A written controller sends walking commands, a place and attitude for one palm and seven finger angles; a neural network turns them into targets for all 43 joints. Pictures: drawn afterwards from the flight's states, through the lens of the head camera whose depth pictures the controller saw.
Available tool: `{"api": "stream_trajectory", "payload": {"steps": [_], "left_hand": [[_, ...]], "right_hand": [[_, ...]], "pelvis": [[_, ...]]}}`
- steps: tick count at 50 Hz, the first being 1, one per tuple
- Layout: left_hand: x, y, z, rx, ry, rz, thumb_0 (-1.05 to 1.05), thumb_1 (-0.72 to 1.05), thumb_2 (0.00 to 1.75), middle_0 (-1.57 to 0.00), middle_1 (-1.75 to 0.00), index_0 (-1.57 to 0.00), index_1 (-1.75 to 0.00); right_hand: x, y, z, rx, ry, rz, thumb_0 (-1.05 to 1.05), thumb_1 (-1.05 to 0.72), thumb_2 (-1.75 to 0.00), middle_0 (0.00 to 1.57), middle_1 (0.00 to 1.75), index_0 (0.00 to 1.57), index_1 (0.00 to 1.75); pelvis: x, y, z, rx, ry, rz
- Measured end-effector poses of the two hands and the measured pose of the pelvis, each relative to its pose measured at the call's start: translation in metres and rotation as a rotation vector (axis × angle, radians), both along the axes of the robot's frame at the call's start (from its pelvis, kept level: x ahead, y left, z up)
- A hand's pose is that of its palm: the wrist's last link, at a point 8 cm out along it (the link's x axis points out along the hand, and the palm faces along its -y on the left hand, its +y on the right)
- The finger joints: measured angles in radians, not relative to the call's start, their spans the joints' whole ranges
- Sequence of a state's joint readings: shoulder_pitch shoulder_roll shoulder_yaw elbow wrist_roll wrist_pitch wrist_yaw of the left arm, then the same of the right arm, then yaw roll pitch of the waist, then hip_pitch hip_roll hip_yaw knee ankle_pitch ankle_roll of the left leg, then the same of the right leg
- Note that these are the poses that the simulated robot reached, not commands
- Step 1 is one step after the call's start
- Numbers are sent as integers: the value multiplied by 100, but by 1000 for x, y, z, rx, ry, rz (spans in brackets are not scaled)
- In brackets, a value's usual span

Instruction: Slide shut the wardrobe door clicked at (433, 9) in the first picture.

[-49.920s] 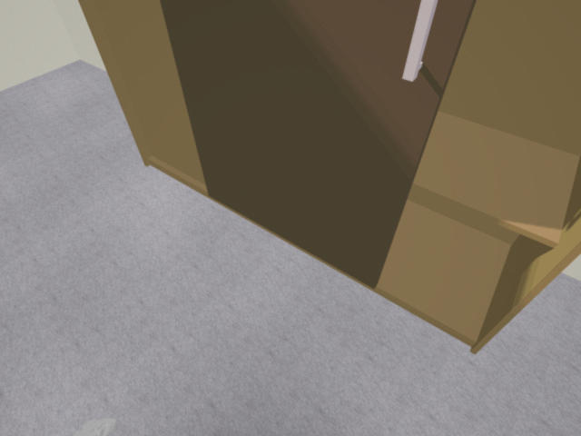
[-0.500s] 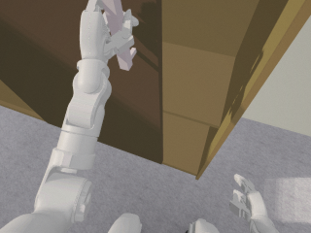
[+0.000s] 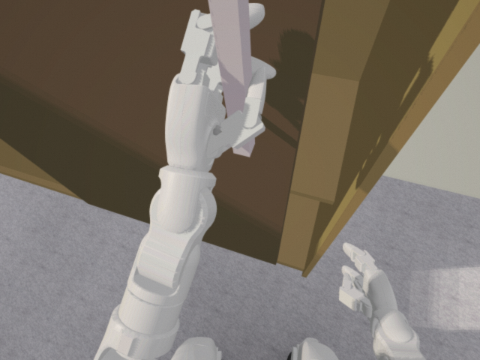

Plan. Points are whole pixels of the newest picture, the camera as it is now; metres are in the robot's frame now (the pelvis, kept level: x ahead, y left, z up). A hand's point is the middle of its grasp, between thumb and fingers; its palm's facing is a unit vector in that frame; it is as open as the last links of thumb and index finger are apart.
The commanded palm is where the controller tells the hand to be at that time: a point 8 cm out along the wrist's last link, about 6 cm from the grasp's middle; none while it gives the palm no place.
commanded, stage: step sideways, sliding the door along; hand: left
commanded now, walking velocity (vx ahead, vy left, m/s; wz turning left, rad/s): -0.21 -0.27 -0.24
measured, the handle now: (243, 62) +0.39 +0.05 +0.26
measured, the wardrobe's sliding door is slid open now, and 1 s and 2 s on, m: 0.10 0.00 0.00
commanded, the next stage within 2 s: none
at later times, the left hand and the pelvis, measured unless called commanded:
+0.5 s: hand (343, 149) +0.32 -0.05 +0.23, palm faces -0.22 -0.97 -0.12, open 8.1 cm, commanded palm +0.30 -0.05 +0.24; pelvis -0.02 -0.05 -0.01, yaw -5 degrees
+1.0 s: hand (374, 139) +0.33 -0.07 +0.23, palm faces +0.10 -0.99 -0.06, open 7.3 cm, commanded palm +0.29 -0.10 +0.24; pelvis -0.09 -0.18 -0.01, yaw -5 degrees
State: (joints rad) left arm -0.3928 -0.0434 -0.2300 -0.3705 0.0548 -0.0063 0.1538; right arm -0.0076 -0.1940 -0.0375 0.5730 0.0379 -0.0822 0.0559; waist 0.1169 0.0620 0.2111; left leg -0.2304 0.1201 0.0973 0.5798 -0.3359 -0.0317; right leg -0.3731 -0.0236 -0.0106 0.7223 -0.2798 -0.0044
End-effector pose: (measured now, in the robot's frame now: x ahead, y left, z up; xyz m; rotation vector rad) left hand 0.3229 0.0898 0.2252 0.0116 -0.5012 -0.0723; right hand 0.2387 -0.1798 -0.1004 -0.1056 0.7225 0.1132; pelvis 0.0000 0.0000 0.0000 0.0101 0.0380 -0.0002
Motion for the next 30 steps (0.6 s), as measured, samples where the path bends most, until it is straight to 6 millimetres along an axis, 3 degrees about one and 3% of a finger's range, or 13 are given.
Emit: {"api": "stream_trajectory", "payload": {"steps": [7,13,20,27,30], "left_hand": [[-4,-27,-3,48,-31,-128,-3,74,76,-24,-143,-5,-94],[-7,-48,-4,73,-55,-157,-5,73,75,-25,-141,-3,-89],[-9,-66,-3,68,-40,-197,-2,71,74,-23,-141,-4,-89],[-13,-86,-4,74,-52,-123,-4,71,80,-28,-140,0,-96],[-15,-96,-3,34,-33,-94,-3,72,82,-27,-140,-2,-100]], "right_hand": [[7,4,3,42,-18,11,1,-91,-90,20,30,20,30],[8,-16,-7,41,13,-47,1,-91,-90,20,30,20,30],[-22,-58,8,-13,-3,-142,1,-91,-90,20,30,20,30],[-51,-94,-5,0,38,-148,1,-91,-90,20,30,20,30],[-67,-108,-5,-10,62,-179,1,-91,-90,20,30,20,30]], "pelvis": [[10,-5,-4,-18,-39,-34],[9,-22,-11,-4,-51,-31],[-8,-28,-4,8,-49,-78],[-25,-66,-15,-20,-77,-86],[-37,-77,-11,3,-70,-88]]}}
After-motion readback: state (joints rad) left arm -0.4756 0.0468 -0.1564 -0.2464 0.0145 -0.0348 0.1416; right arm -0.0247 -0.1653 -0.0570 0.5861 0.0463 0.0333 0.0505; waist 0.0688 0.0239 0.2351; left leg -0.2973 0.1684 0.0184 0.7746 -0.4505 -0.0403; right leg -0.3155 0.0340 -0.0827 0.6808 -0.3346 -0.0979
